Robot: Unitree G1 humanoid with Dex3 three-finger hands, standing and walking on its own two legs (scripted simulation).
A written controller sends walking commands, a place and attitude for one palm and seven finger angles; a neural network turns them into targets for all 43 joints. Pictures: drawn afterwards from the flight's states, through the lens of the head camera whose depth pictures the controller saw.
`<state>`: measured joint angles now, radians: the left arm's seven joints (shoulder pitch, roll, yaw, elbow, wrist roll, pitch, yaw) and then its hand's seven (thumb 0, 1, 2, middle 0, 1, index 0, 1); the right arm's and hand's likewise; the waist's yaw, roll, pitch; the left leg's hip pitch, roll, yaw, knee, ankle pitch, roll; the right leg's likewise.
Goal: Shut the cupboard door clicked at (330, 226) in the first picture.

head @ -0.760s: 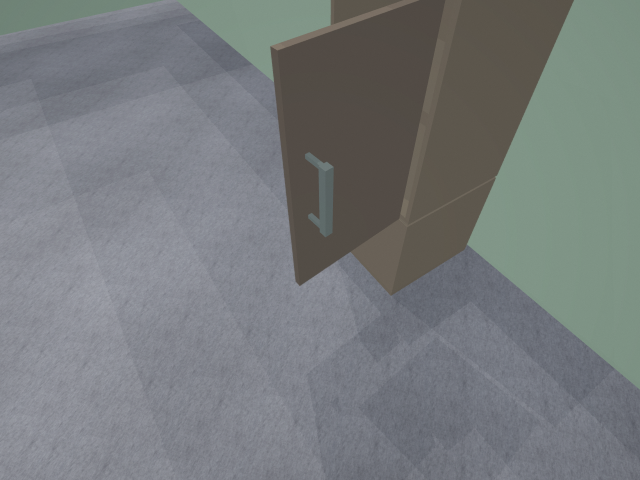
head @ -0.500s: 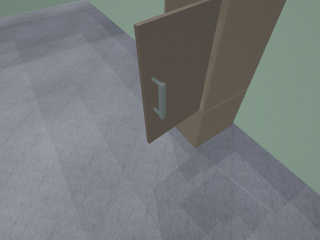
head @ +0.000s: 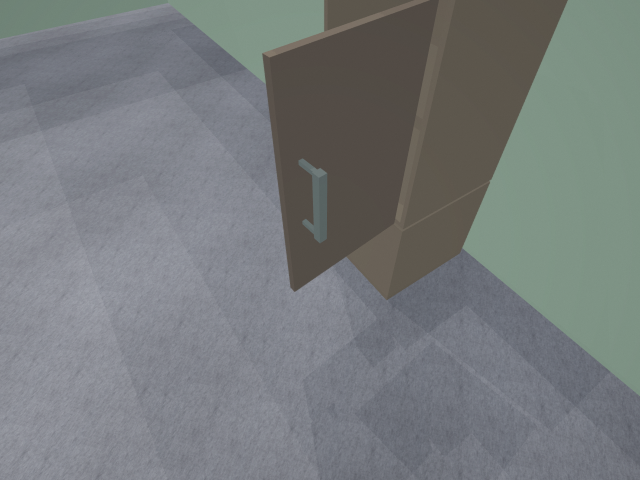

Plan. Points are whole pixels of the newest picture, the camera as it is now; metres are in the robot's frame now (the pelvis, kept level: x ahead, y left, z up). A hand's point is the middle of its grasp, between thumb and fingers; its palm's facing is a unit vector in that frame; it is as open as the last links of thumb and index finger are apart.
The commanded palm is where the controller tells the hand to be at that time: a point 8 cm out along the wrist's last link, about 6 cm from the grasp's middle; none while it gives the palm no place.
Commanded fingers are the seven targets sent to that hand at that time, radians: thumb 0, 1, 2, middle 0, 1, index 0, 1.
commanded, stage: look at it before walking up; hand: left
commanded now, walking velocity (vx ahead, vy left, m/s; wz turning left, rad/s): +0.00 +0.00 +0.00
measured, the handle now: (313, 202) +0.60 +0.05 -0.05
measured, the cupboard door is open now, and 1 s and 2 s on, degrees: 96 96 96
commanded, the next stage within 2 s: walk around to get in front in 0.08 s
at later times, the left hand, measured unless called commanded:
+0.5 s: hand out of the picture +0.06 +0.20 -0.18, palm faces -0.11 -0.96 -0.26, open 7.4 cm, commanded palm none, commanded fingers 0.00 0.90 0.90 -0.20 -0.30 -0.20 -0.30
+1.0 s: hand out of the picture +0.07 +0.14 -0.17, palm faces -0.32 -0.90 -0.28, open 7.4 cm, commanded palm none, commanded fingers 0.00 0.90 0.90 -0.20 -0.30 -0.20 -0.30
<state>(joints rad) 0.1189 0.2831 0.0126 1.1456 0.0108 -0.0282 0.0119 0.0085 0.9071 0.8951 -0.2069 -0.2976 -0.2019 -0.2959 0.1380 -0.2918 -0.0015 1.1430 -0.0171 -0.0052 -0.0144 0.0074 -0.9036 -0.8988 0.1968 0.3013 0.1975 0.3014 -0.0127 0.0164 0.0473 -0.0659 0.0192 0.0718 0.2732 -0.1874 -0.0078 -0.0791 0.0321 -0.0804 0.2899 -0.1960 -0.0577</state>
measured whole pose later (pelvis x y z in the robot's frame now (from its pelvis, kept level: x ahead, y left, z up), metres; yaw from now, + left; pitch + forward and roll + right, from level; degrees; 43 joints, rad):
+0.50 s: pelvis -0.01 +0.00 -0.01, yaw -7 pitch +0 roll +1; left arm 0.18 0.23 0.04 1.06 0.02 0.05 0.00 0.01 0.91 0.90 -0.21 -0.30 -0.20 -0.30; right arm 0.17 -0.22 -0.03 1.05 -0.02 0.03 -0.04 0.01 -0.90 -0.90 0.20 0.30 0.20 0.30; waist 0.00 -0.01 0.08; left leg -0.16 0.06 0.19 0.47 -0.30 -0.01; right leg -0.24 0.06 0.03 0.52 -0.27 -0.06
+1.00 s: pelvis -0.03 -0.04 +0.00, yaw -24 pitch +2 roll +3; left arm 0.25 0.20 0.07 0.96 0.03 0.03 0.01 0.01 0.91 0.89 -0.21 -0.30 -0.20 -0.30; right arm 0.02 -0.22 -0.06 0.91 0.00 0.05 -0.03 0.01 -0.91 -0.90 0.19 0.30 0.19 0.30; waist 0.05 -0.03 0.11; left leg -0.42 0.01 -0.02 0.92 -0.43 -0.06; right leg -0.28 0.09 0.17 0.46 -0.19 -0.08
